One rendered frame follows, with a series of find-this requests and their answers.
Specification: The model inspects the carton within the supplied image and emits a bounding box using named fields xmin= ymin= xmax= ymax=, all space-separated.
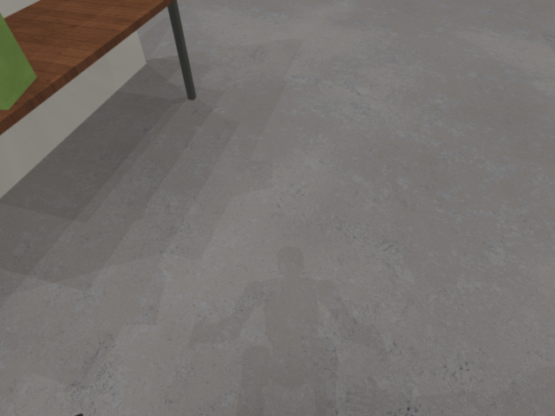
xmin=0 ymin=13 xmax=37 ymax=110

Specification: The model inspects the table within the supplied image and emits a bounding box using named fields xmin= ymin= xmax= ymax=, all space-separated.
xmin=0 ymin=0 xmax=196 ymax=135

